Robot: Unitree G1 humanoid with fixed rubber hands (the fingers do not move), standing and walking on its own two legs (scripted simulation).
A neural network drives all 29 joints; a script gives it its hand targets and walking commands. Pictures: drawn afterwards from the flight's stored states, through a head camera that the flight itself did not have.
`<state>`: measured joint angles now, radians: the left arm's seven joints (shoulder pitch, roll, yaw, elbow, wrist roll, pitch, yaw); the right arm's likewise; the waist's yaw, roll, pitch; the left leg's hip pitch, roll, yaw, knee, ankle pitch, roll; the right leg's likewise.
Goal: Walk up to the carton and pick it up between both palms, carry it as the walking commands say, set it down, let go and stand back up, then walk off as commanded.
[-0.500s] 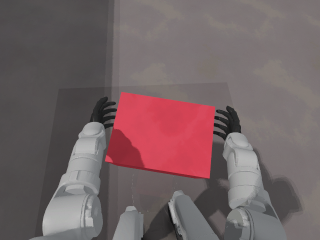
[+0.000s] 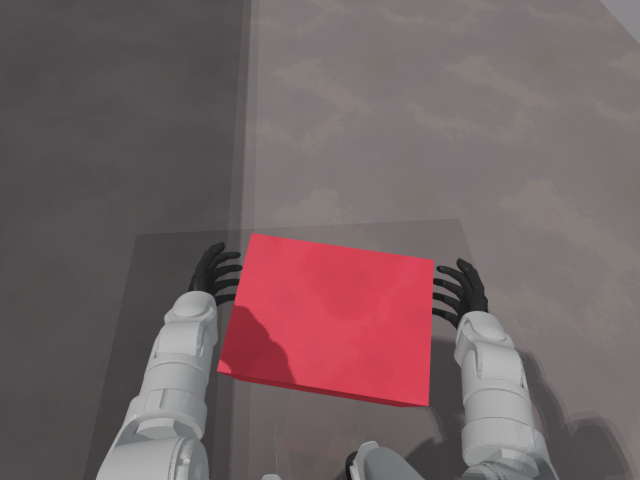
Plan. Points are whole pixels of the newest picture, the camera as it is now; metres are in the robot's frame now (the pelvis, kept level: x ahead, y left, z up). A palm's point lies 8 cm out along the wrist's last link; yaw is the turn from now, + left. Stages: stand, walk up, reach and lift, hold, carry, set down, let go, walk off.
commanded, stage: reach and lift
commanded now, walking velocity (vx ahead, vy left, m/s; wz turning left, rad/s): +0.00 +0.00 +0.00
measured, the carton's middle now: (330, 324) +0.34 -0.06 -0.13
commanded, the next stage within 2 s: none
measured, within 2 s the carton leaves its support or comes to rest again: neither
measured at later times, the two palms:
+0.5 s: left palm (189, 289) +0.35 +0.12 +0.04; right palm (495, 303) +0.27 -0.23 +0.04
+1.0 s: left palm (154, 288) +0.33 +0.14 +0.09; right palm (495, 286) +0.27 -0.21 +0.09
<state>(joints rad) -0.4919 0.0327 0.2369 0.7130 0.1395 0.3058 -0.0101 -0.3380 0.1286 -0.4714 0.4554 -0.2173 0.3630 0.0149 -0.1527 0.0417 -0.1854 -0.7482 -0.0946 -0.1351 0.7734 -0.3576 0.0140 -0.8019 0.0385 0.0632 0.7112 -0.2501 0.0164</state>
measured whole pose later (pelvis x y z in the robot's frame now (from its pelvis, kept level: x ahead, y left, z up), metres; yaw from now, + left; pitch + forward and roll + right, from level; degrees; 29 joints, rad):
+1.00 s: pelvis +0.02 +0.00 +0.05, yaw +1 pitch -3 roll -1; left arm -0.29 -0.03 0.22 0.46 0.22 0.62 -0.02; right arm -0.22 0.14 -0.33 0.26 -0.30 0.71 -0.01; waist -0.13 0.00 -0.12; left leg -0.02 -0.06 -0.14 0.28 -0.20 0.03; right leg -0.07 0.02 0.06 0.22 -0.10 0.01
